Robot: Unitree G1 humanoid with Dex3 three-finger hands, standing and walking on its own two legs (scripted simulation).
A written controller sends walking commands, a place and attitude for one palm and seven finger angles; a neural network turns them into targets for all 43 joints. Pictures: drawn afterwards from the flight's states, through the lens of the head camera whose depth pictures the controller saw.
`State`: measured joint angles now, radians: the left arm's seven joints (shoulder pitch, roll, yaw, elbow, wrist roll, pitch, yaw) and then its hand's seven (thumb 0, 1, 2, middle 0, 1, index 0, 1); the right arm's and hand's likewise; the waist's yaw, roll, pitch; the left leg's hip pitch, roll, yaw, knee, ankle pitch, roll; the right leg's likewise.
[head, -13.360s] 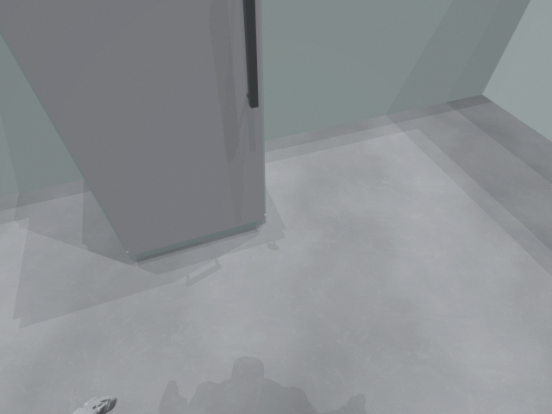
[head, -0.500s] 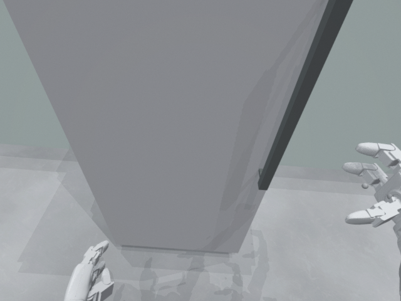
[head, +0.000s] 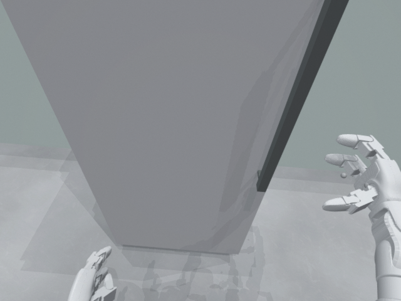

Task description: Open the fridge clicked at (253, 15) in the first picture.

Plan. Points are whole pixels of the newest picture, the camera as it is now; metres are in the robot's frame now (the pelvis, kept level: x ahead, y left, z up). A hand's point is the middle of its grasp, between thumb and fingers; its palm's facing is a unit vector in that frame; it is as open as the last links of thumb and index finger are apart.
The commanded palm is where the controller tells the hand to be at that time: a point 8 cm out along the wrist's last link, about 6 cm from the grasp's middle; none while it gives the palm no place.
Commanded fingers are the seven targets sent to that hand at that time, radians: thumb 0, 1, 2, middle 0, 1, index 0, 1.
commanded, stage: move the hooked fingers beside the handle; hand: right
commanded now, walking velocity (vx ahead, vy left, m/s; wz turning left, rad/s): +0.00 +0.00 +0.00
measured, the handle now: (285, 116) +0.45 -0.15 +0.17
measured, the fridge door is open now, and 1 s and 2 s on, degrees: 0 0 0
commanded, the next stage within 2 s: feel for the door with the fingertips in 1.58 s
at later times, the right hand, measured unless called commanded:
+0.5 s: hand (323, 159) +0.37 -0.22 +0.13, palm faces +0.05 +1.00 +0.00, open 14.0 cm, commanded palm +0.34 -0.27 +0.13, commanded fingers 0.00 0.50 -0.30 0.30 1.20 0.30 1.20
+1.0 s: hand (313, 151) +0.39 -0.21 +0.13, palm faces +0.05 +1.00 +0.01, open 14.0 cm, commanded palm +0.36 -0.26 +0.12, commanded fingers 0.00 0.50 -0.30 0.30 1.20 0.30 1.20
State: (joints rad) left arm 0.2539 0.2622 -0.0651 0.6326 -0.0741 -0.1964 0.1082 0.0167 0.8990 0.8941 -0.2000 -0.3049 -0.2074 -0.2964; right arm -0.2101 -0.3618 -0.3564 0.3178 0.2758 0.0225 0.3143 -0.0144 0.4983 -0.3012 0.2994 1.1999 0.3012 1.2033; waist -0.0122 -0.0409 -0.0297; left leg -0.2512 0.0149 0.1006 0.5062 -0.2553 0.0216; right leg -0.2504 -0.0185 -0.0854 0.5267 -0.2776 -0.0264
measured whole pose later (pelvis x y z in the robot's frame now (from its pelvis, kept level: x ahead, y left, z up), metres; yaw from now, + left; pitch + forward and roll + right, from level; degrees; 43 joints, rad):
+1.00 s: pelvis +0.00 +0.00 +0.00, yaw +1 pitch +3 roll +0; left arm 0.31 0.28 -0.04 0.64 -0.07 -0.09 0.08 0.02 0.90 0.89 -0.20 -0.30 -0.21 -0.30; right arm -0.44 -0.36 -0.34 0.61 0.23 -0.07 0.25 -0.01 0.50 -0.30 0.30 1.20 0.30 1.20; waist 0.03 -0.03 -0.05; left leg -0.33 0.00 0.08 0.54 -0.26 0.03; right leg -0.32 -0.03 -0.10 0.55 -0.29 -0.02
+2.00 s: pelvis +0.01 -0.01 +0.00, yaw +1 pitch +4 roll +1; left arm 0.28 0.25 -0.05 0.62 -0.06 -0.07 0.06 0.01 0.90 0.89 -0.20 -0.30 -0.21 -0.30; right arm -0.45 -0.28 -0.25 0.54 0.20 -0.04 0.17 -0.01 0.50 -0.30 0.30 1.20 0.30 1.20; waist 0.02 -0.02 -0.05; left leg -0.34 0.01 0.08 0.55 -0.27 0.01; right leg -0.34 -0.02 -0.10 0.58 -0.31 -0.04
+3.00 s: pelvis +0.00 +0.00 +0.00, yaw +0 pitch +3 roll +0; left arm 0.27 0.26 -0.04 0.64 -0.06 -0.07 0.06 0.01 0.90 0.89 -0.20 -0.30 -0.21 -0.30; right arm -0.47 -0.24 -0.20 0.57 0.19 -0.07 0.12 -0.01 0.50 -0.30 0.30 1.20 0.30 1.20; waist 0.02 -0.03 -0.04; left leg -0.33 0.01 0.09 0.54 -0.26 0.03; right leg -0.33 -0.03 -0.08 0.57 -0.28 -0.02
